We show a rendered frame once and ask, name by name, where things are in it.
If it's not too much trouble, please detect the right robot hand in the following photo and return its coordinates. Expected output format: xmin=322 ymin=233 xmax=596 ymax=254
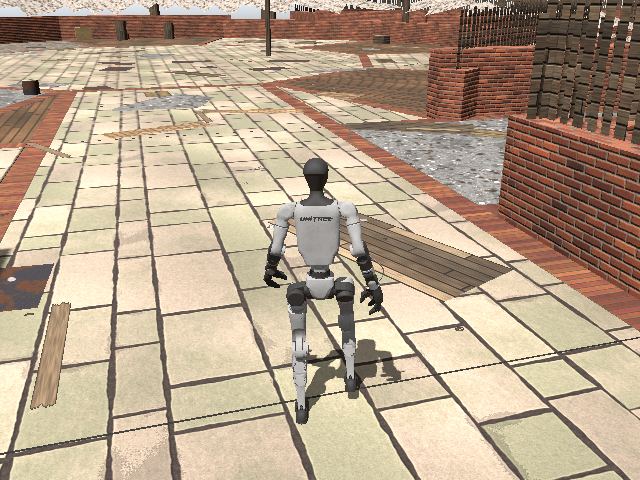
xmin=360 ymin=286 xmax=383 ymax=315

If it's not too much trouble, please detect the left robot upper arm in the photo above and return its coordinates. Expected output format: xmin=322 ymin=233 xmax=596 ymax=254
xmin=270 ymin=202 xmax=297 ymax=257

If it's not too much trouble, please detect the robot right forearm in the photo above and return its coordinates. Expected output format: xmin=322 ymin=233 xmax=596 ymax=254
xmin=356 ymin=242 xmax=380 ymax=290

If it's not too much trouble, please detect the left robot hand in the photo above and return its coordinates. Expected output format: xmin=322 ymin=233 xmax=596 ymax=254
xmin=263 ymin=270 xmax=287 ymax=288

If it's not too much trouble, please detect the right robot shin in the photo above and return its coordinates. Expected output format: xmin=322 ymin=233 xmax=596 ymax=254
xmin=342 ymin=314 xmax=356 ymax=379

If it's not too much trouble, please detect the left robot shin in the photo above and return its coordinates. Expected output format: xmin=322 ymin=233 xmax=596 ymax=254
xmin=292 ymin=342 xmax=307 ymax=410

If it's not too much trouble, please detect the right robot upper arm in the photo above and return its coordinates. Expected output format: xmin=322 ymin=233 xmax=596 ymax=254
xmin=337 ymin=201 xmax=366 ymax=258

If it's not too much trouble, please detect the robot shin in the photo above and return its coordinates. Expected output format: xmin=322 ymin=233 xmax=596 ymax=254
xmin=292 ymin=342 xmax=307 ymax=410
xmin=342 ymin=314 xmax=356 ymax=379

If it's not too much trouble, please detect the robot left forearm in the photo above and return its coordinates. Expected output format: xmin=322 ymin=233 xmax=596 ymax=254
xmin=265 ymin=241 xmax=281 ymax=275

